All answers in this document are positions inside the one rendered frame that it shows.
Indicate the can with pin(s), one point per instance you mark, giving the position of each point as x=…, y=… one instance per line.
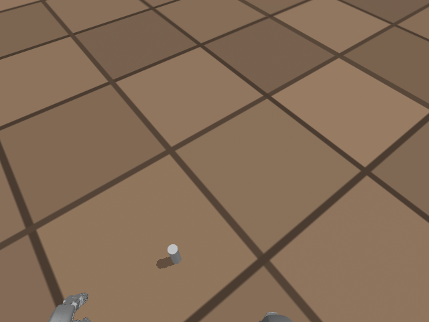
x=174, y=253

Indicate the left robot hand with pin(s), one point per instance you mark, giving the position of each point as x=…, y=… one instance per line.
x=66, y=311

